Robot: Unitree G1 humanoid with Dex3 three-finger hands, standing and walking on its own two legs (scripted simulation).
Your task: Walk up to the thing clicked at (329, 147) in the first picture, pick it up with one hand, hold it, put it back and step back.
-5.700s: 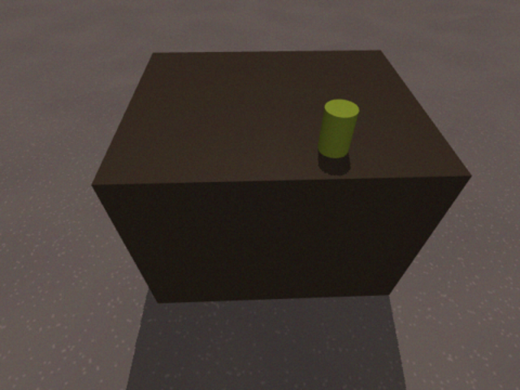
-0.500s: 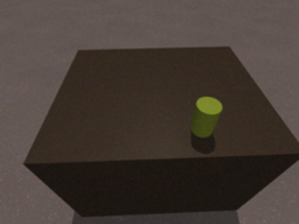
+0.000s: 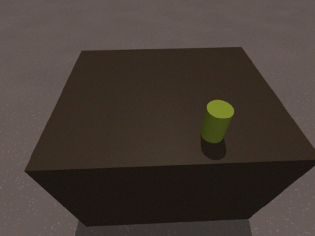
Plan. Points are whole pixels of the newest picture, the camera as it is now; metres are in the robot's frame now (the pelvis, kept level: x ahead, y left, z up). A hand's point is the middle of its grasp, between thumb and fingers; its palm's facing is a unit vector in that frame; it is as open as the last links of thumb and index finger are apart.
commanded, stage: stand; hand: right
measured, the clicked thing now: (215, 122) +0.49 -0.20 -0.02
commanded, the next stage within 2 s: rise first in 0.30 s
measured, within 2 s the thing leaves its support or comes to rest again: neither
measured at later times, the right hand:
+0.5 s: hand out of the picture +0.11 -0.24 -0.15, palm faces +0.05 +0.95 -0.32, open 8.0 cm
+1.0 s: hand (256, 217) +0.19 -0.24 -0.05, palm faces +0.27 +0.89 -0.36, open 16.6 cm
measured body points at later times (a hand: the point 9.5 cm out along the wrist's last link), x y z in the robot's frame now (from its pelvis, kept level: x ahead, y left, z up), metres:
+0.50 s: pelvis +0.00 +0.00 +0.00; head +0.03 +0.00 +0.44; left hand +0.11 +0.30 -0.12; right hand +0.11 -0.29 -0.13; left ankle -0.03 +0.15 -0.75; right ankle +0.03 -0.12 -0.75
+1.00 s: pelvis +0.01 +0.02 -0.01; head +0.02 +0.03 +0.44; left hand +0.18 +0.27 -0.09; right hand +0.18 -0.29 -0.03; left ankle -0.03 +0.15 -0.75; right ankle +0.03 -0.12 -0.75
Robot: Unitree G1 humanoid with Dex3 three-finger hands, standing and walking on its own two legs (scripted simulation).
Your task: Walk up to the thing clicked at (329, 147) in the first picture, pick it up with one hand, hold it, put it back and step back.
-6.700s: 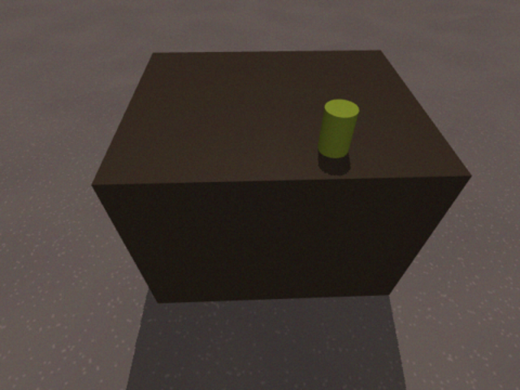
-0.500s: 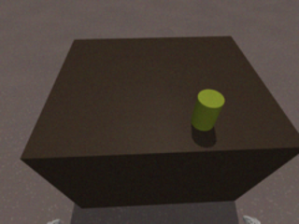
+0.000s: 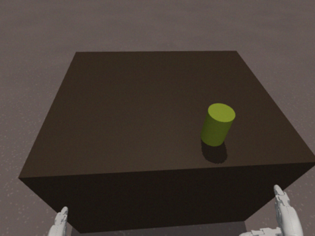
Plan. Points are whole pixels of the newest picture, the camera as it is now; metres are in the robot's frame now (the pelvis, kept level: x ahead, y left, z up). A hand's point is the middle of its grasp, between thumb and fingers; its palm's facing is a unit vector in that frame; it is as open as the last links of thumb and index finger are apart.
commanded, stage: rise first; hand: right
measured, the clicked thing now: (216, 125) +0.48 -0.21 -0.01
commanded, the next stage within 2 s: go down in 1.14 s
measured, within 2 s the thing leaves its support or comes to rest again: neither
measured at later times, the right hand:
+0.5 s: hand (275, 213) +0.17 -0.25 +0.04, palm faces +0.31 +0.87 -0.38, open 17.5 cm
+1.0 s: hand (284, 211) +0.17 -0.25 +0.08, palm faces +0.30 +0.86 -0.41, open 17.5 cm
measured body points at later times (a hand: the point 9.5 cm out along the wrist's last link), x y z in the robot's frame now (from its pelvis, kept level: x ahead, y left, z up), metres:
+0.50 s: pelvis -0.01 +0.01 +0.00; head -0.01 +0.03 +0.45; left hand +0.16 +0.28 -0.09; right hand +0.15 -0.30 +0.06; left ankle -0.05 +0.13 -0.74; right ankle +0.02 -0.14 -0.74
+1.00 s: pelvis -0.01 +0.01 +0.00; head -0.01 +0.03 +0.45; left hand +0.15 +0.27 -0.09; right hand +0.15 -0.29 +0.10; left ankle -0.05 +0.13 -0.74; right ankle +0.02 -0.14 -0.74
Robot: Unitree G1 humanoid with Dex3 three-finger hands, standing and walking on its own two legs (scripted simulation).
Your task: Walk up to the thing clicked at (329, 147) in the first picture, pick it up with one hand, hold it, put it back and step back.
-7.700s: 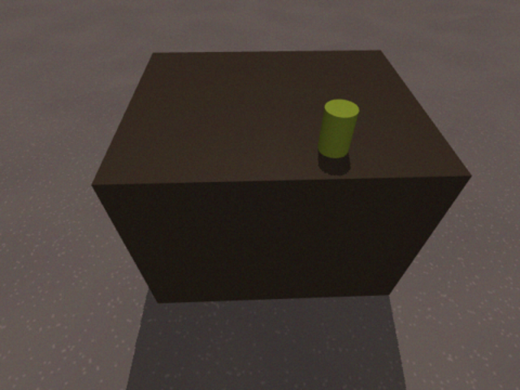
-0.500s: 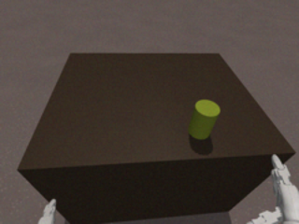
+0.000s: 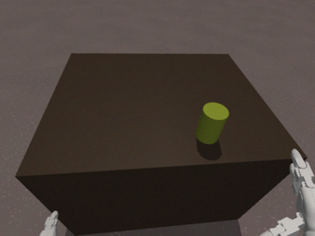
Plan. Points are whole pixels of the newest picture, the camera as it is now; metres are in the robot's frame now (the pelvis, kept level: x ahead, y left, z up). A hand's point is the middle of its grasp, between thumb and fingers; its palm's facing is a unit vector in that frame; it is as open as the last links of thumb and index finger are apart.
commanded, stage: rise first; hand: right
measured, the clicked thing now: (211, 123) +0.49 -0.22 -0.01
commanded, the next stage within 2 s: go down in 0.14 s
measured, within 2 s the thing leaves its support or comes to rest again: neither
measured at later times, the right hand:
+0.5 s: hand (281, 190) +0.20 -0.26 +0.10, palm faces +0.33 +0.87 -0.36, open 17.5 cm
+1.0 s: hand (287, 152) +0.29 -0.33 +0.10, palm faces +0.16 +0.99 -0.06, open 17.7 cm
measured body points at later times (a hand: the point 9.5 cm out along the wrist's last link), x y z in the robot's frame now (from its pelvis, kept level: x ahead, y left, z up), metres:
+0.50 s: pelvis +0.00 +0.00 +0.00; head -0.01 +0.02 +0.45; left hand +0.17 +0.26 -0.09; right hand +0.17 -0.30 +0.12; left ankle -0.03 +0.12 -0.74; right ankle +0.04 -0.14 -0.74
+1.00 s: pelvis +0.00 -0.01 -0.01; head +0.01 -0.01 +0.44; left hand +0.15 +0.25 -0.09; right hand +0.28 -0.38 +0.10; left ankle -0.03 +0.12 -0.74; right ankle +0.04 -0.14 -0.74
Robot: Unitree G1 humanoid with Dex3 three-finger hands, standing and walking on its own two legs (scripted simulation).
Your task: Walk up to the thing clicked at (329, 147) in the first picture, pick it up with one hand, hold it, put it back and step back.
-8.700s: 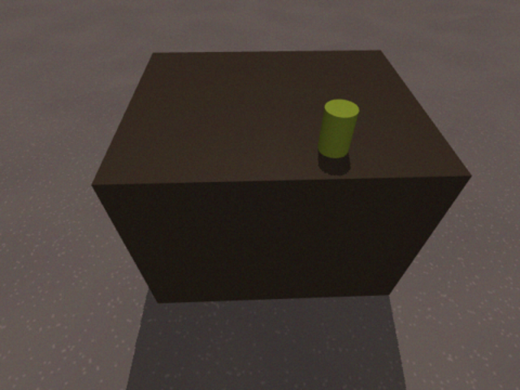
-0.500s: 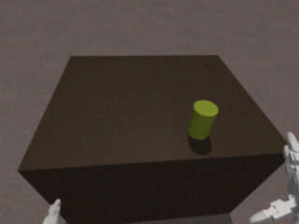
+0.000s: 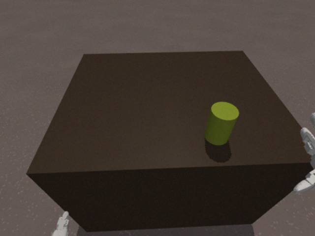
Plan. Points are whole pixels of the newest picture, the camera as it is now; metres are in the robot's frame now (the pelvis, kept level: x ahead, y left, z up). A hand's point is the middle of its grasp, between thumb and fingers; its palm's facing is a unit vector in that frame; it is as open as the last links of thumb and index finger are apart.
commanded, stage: go down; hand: right
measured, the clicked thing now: (220, 124) +0.49 -0.21 +0.00
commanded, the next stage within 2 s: none
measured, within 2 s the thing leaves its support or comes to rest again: neither
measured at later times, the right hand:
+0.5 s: hand (310, 138) +0.32 -0.36 +0.12, palm faces +0.20 +0.98 -0.02, open 17.7 cm
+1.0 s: hand out of the picture +0.36 -0.38 +0.12, palm faces +0.21 +0.98 -0.01, open 17.5 cm
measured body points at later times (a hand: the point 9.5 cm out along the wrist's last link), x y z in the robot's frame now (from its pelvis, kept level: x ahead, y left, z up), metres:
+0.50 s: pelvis -0.01 +0.00 -0.01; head +0.02 -0.01 +0.44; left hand +0.14 +0.26 -0.09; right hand +0.31 -0.41 +0.12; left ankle -0.04 +0.13 -0.73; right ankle +0.03 -0.13 -0.73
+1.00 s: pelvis +0.00 -0.01 -0.02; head +0.04 -0.03 +0.43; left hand +0.15 +0.26 -0.09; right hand +0.34 -0.44 +0.13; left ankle -0.04 +0.13 -0.73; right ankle +0.03 -0.13 -0.73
